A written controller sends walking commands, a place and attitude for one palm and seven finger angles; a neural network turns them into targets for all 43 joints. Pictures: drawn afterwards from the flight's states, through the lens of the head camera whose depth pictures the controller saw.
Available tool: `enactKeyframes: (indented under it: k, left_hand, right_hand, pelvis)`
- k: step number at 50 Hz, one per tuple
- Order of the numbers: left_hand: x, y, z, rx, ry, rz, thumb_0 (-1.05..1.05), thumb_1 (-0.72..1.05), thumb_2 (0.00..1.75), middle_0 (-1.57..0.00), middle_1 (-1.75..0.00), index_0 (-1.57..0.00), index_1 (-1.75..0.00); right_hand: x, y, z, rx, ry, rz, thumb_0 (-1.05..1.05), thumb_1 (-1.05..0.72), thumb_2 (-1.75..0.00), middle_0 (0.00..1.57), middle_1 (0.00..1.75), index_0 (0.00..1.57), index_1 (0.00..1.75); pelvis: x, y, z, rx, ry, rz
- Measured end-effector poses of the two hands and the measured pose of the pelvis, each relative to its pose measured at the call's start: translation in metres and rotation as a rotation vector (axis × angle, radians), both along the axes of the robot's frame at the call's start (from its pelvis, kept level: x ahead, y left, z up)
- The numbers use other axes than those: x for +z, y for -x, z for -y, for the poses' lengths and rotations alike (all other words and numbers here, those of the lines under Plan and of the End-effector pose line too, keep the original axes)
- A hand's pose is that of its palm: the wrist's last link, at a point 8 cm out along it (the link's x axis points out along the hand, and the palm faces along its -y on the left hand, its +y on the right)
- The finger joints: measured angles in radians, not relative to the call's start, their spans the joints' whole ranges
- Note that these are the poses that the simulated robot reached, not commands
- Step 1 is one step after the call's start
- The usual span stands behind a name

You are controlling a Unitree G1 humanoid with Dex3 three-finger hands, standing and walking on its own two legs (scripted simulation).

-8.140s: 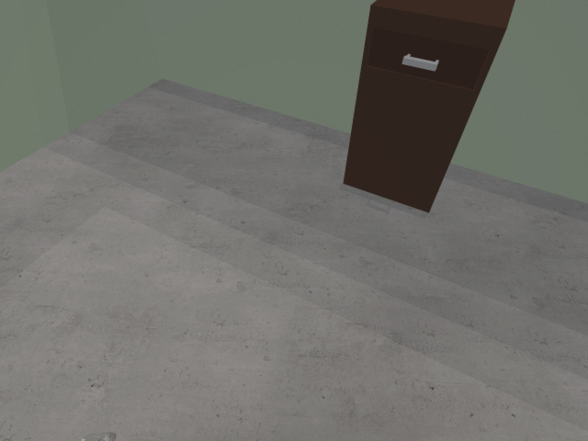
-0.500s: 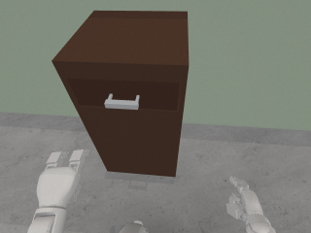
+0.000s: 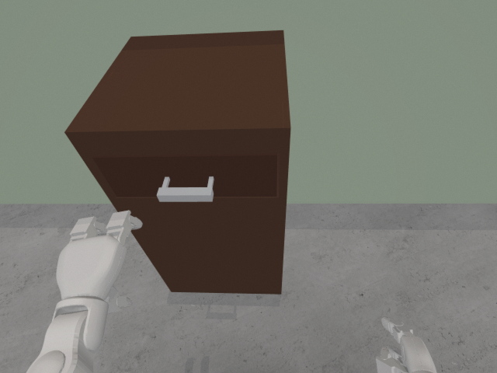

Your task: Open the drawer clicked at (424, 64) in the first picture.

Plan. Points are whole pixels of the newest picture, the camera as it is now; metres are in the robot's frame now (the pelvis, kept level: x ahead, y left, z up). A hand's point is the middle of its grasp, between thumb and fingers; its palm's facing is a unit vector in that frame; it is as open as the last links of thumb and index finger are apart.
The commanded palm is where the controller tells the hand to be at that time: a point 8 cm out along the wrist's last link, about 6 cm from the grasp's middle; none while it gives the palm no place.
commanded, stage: raise the hand with hooked fingers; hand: left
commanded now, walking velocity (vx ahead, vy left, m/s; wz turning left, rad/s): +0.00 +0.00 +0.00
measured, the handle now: (187, 187) +0.49 +0.20 -0.04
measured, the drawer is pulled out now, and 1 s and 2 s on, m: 0.00 0.00 0.00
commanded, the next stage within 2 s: move the hooked fingers above the handle in 0.80 s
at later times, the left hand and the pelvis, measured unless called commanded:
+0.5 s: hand (112, 219) +0.31 +0.24 +0.10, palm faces +0.05 -0.09 -0.99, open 13.9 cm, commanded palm +0.28 +0.25 +0.15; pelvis +0.00 +0.00 +0.02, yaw +0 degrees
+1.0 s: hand (118, 230) +0.30 +0.24 +0.09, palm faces +0.03 -0.10 -0.99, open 13.9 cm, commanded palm +0.28 +0.24 +0.15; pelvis -0.01 +0.00 +0.02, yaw +0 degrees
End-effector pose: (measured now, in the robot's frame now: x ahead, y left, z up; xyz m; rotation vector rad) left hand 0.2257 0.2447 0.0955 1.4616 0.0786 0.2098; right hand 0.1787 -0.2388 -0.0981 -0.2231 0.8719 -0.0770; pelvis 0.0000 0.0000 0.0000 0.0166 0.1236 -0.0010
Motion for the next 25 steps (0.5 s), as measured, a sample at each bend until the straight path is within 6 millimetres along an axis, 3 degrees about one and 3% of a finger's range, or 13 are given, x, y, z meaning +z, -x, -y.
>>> enactKeyframes:
  k: [12, 25]
  left_hand:
    - [0.034, -0.035, 0.002, -0.045, -0.006, -0.017, 0.00, -0.43, 0.33, -0.31, -1.16, -0.31, -1.16]
    - [0.061, -0.060, -0.002, -0.072, -0.010, -0.040, 0.00, -0.49, 0.30, -0.31, -1.20, -0.31, -1.20]
  right_hand:
    - [0.021, -0.021, -0.024, 0.028, -0.045, 0.055, 0.01, -0.91, -0.89, 0.20, 0.30, 0.21, 0.30]
    - [0.016, 0.003, -0.020, 0.005, -0.049, -0.015, 0.01, -0.91, -0.89, 0.20, 0.30, 0.21, 0.30]
  pelvis:
    - [0.012, -0.002, -0.003, 0.003, 0.001, 0.046]
    - [0.018, 0.002, -0.003, 0.007, 0.002, 0.068]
